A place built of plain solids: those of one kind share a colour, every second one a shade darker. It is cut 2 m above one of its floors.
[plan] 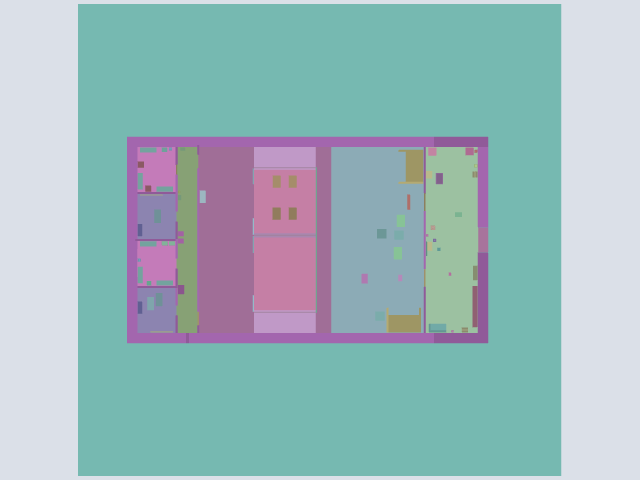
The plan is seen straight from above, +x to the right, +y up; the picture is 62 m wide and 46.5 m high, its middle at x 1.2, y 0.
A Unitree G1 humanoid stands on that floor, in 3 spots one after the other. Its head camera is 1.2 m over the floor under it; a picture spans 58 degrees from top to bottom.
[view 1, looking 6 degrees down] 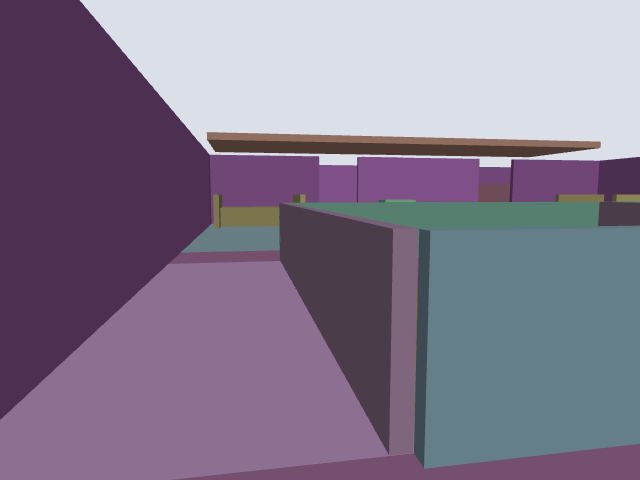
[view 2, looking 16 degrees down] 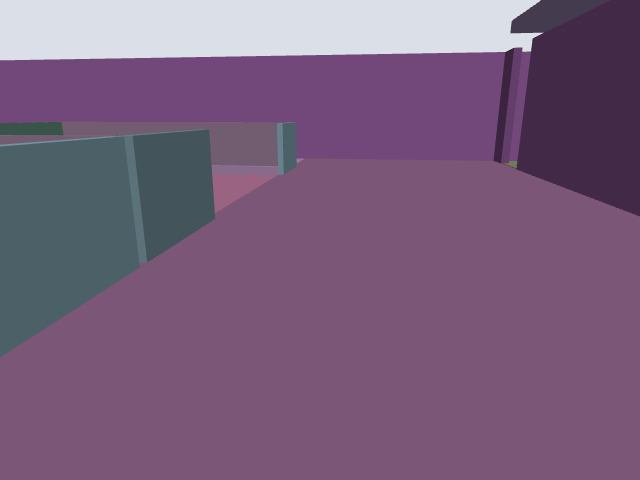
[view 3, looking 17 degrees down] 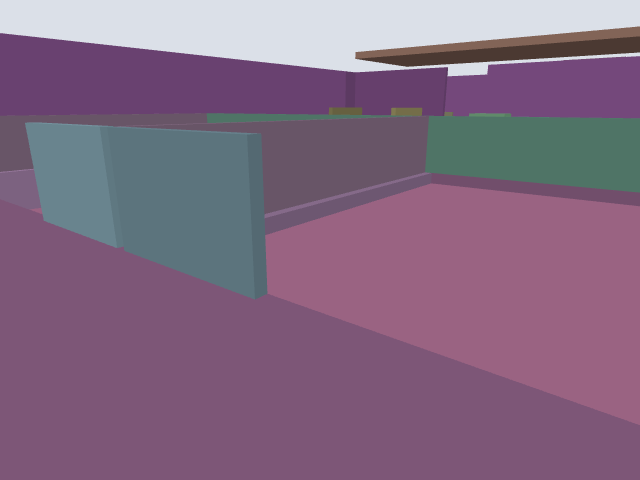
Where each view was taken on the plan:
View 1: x -6.99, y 7.70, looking -10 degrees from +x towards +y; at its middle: rail_baulk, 3.72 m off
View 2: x -7.19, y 3.67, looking -83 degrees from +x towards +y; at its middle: floor_walkway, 4.35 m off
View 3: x -7.09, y -3.18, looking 38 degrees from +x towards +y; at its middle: floor_plot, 4.79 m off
